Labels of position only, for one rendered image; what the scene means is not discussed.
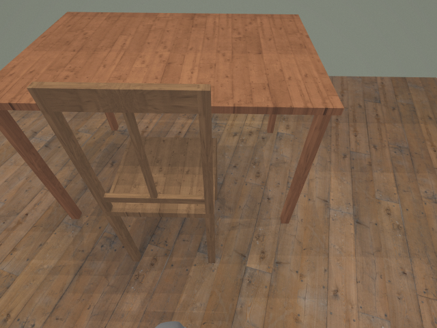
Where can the chair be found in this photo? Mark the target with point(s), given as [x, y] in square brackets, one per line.
[157, 176]

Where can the table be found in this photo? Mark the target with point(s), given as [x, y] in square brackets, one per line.
[255, 63]

